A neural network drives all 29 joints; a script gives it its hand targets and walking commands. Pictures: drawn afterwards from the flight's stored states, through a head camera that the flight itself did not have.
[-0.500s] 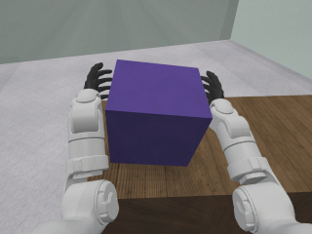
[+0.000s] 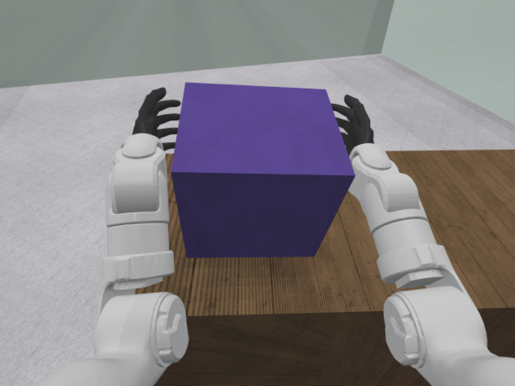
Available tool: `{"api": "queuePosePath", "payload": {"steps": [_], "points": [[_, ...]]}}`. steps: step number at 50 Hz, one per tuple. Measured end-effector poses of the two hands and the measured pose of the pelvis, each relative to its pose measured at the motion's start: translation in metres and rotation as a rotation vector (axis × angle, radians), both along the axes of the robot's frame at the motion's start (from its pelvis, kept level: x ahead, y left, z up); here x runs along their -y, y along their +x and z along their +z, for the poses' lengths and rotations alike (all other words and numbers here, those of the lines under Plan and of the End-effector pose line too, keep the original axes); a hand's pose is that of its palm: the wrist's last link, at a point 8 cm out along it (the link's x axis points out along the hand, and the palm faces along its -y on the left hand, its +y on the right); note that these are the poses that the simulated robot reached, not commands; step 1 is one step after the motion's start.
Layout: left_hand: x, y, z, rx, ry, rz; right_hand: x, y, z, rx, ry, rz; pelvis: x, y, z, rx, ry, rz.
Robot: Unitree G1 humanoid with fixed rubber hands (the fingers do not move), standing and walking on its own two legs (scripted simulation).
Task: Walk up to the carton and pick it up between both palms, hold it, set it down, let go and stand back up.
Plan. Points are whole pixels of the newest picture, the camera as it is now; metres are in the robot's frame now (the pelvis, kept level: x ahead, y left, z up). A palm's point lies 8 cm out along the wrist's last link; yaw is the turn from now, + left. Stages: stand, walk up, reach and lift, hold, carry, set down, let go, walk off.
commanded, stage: hold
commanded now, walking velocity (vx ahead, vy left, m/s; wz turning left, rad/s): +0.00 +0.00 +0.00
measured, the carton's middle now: (254, 175) +0.37 -0.01 +0.18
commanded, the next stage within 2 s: none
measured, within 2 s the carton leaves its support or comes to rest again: neither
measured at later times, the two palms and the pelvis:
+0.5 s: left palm (133, 149) +0.37 +0.16 +0.24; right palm (346, 129) +0.37 -0.14 +0.25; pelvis +0.01 -0.01 +0.00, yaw +1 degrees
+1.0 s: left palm (130, 155) +0.36 +0.17 +0.23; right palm (343, 125) +0.37 -0.14 +0.26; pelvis +0.00 -0.02 +0.00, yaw +1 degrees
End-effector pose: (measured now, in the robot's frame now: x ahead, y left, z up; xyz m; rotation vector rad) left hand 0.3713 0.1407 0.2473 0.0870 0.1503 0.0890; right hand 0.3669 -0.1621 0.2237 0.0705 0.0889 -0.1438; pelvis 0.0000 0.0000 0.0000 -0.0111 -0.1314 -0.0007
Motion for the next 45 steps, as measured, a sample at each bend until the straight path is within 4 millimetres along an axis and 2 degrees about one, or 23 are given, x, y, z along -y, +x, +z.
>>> {"api": "queuePosePath", "payload": {"steps": [4,7,15,19,26,34,40,45], "points": [[0.004,-0.002,0.010,0.029,-0.013,-0.007,0.004,-0.005,0.002,0.021,-0.012,-0.008,-0.001,0.005,0.000,-0.002,-0.001,-0.016],[0.000,-0.006,0.012,0.033,-0.043,0.002,0.000,-0.007,0.009,0.022,-0.040,0.000,0.001,0.008,0.000,0.014,0.000,-0.022],[-0.026,-0.012,-0.002,0.008,-0.116,0.042,-0.025,0.003,0.030,-0.005,-0.099,0.048,0.013,0.006,0.000,0.029,0.003,-0.008],[-0.033,-0.010,-0.009,0.010,-0.104,0.049,-0.032,0.010,0.035,-0.003,-0.087,0.059,0.016,0.003,0.000,0.008,-0.002,0.010],[-0.018,-0.004,-0.007,0.014,-0.052,0.016,-0.017,0.006,0.026,0.003,-0.037,0.027,0.009,0.008,0.000,-0.008,-0.008,0.022],[0.003,-0.003,0.009,0.017,-0.015,-0.015,0.003,-0.005,0.011,0.003,0.000,-0.008,-0.003,0.014,-0.001,0.012,-0.004,-0.010],[-0.005,-0.007,0.018,0.033,-0.065,0.009,-0.004,-0.004,0.023,0.016,-0.039,0.008,0.001,0.011,0.000,0.023,-0.001,-0.030],[-0.021,-0.009,0.002,-0.002,-0.109,0.033,-0.020,0.003,0.032,-0.023,-0.101,0.036,0.011,0.006,0.000,0.018,0.003,-0.019]]}}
